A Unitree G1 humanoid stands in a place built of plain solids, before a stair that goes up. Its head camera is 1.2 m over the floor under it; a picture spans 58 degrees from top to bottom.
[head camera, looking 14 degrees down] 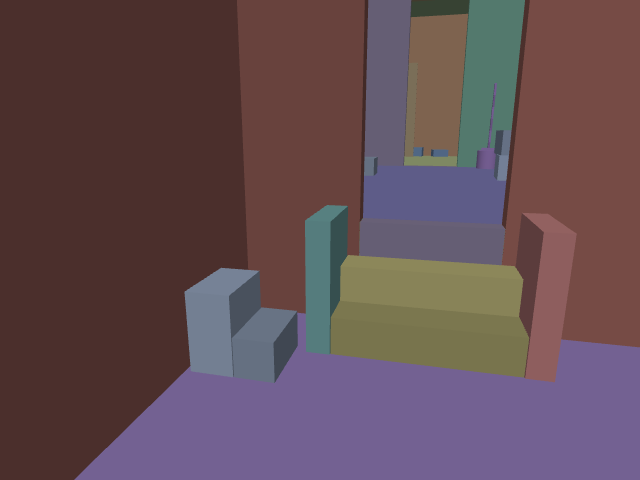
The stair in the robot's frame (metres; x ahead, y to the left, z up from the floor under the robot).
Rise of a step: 0.22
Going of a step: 0.25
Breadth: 1.00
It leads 14 degrees to the right of straight ahead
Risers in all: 3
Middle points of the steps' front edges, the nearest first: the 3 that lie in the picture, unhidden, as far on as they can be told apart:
2.07 -0.54 0.22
2.31 -0.60 0.44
2.55 -0.66 0.66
